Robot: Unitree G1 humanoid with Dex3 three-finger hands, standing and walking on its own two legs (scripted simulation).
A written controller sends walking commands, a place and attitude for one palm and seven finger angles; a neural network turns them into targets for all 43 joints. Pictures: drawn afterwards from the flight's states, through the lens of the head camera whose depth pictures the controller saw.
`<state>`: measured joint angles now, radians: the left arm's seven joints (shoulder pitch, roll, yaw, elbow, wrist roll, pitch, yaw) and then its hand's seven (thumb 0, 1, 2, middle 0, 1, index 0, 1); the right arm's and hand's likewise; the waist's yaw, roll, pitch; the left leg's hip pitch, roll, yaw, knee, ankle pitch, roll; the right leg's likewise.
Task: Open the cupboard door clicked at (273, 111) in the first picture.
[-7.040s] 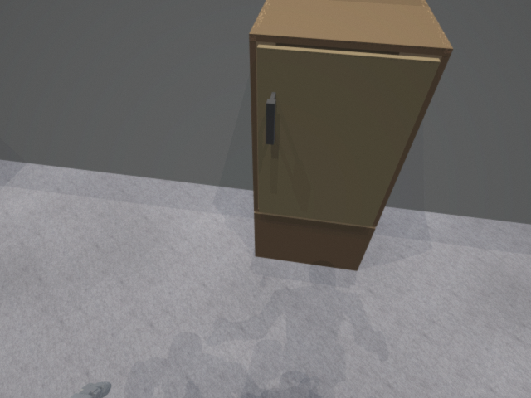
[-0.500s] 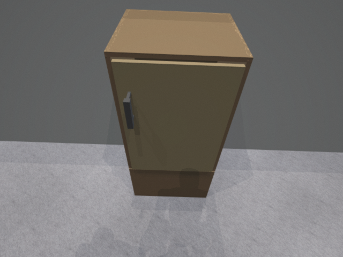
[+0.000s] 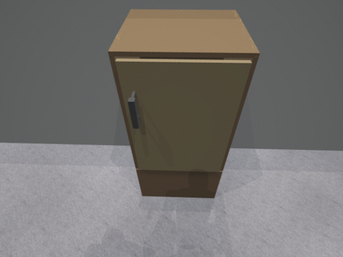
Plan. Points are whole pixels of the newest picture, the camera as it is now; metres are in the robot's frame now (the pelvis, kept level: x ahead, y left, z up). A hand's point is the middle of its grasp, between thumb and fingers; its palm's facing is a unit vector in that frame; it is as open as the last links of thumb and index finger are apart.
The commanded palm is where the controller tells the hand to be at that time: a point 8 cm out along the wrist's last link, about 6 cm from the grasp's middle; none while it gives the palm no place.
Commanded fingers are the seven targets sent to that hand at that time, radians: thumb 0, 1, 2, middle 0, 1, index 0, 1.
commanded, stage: look again from close up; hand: left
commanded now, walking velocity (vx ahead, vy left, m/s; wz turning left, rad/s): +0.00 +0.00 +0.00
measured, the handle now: (135, 110) +0.58 +0.16 +0.00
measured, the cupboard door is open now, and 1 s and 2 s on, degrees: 0 0 0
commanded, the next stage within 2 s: raise the hand with hooked fingers in 0.30 s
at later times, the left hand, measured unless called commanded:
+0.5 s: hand out of the picture +0.13 +0.18 -0.11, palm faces +0.20 -0.95 -0.23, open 7.3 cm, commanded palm +0.13 +0.22 -0.06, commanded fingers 0.00 0.76 0.84 -0.21 -0.39 -0.21 -0.39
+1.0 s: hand (97, 239) +0.17 +0.18 -0.02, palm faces +0.11 -0.99 -0.11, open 9.7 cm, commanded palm +0.16 +0.24 -0.04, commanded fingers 0.00 0.18 0.59 -0.25 -0.76 -0.25 -0.76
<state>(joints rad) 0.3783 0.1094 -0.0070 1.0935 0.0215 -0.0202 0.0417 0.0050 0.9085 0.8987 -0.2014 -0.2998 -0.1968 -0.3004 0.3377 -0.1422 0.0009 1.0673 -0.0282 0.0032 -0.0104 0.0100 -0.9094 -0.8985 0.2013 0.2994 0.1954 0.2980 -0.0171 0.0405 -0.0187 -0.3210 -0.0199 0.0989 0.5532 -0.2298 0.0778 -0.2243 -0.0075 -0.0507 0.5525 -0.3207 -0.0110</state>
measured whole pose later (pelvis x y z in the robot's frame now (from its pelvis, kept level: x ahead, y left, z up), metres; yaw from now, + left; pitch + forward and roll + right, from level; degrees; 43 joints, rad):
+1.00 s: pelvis -0.01 -0.06 -0.09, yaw +3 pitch +14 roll -3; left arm 0.38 0.26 0.28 0.08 -0.35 -0.62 -0.41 0.01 0.40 0.69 -0.24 -0.62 -0.23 -0.62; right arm 0.14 -0.25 -0.02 0.59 0.01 -0.23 -0.06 0.01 -0.90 -0.90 0.20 0.30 0.20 0.30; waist 0.05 0.02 -0.14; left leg -0.97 0.05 -0.04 1.21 -0.48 -0.01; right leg -0.81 0.05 -0.19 1.17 -0.61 -0.09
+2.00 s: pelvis -0.01 +0.02 -0.05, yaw +1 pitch +11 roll -4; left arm -0.02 0.44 0.40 0.38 -0.33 -0.31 -0.48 -0.01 -0.49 0.30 -0.30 -1.20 -0.30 -1.20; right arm 0.27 -0.27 0.06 0.56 0.03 -0.18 -0.06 0.02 -0.90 -0.90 0.21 0.30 0.20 0.30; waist -0.01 0.01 -0.09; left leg -0.79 0.00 0.05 0.98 -0.39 0.09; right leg -0.64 0.00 -0.09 0.91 -0.46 0.01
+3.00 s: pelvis +0.00 -0.03 -0.06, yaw +1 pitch +14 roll -3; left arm -0.30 0.48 0.42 0.70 -0.31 -0.31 -0.53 -0.01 -0.50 0.30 -0.30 -1.20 -0.30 -1.20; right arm 0.30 -0.28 0.04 0.60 0.04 -0.14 -0.07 0.02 -0.90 -0.90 0.21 0.30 0.20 0.30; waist -0.05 0.02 -0.11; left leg -0.86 0.05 0.03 1.01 -0.41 0.04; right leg -0.72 0.05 -0.10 0.97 -0.50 -0.05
